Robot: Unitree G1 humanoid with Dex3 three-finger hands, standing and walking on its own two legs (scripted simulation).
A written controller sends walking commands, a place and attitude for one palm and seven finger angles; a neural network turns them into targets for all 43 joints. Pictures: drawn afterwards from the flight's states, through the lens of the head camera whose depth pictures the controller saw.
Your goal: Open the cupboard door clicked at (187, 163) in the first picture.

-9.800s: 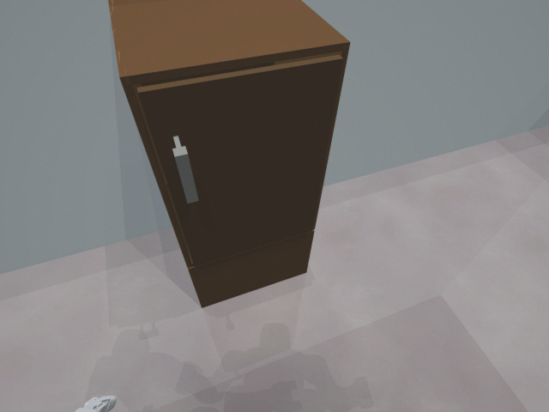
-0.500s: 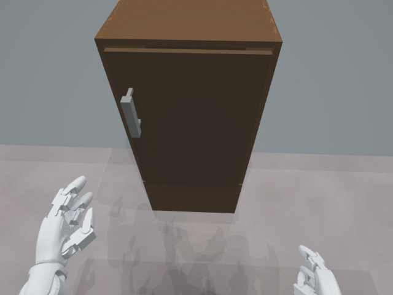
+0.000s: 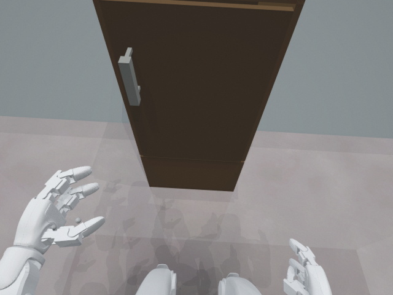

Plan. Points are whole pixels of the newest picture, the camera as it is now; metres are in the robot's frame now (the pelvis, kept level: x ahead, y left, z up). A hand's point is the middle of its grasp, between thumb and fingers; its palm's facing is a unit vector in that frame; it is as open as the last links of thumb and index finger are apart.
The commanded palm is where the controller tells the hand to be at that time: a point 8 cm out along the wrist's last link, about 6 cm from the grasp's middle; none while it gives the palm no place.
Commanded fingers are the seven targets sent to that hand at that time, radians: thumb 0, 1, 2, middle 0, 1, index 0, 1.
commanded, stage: raise the hand with hooked fingers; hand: left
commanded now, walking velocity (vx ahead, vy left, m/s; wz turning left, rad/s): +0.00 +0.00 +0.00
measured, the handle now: (132, 77) +0.60 +0.20 +0.06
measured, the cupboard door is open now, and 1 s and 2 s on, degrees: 0 0 0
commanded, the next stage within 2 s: move the hooked fingers beside the handle in 1.34 s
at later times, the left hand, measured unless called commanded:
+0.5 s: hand (41, 198) +0.27 +0.29 +0.07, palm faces +0.04 -1.00 -0.06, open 13.5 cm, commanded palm +0.24 +0.34 +0.07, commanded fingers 0.00 -0.50 0.30 -0.30 -1.20 -0.30 -1.20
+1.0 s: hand (44, 172) +0.31 +0.30 +0.08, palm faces -0.02 -1.00 -0.02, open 14.0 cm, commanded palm +0.28 +0.34 +0.09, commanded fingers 0.00 -0.50 0.30 -0.30 -1.20 -0.30 -1.20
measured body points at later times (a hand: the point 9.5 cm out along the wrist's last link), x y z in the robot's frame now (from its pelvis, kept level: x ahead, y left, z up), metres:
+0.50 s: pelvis +0.01 +0.03 +0.02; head +0.07 +0.06 +0.46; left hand +0.26 +0.34 +0.07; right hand +0.19 -0.20 -0.05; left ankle +0.04 +0.10 -0.66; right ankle +0.03 -0.09 -0.66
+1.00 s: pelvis +0.02 +0.02 +0.03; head +0.09 +0.04 +0.47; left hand +0.31 +0.35 +0.09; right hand +0.17 -0.23 -0.05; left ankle +0.04 +0.10 -0.66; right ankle +0.03 -0.09 -0.66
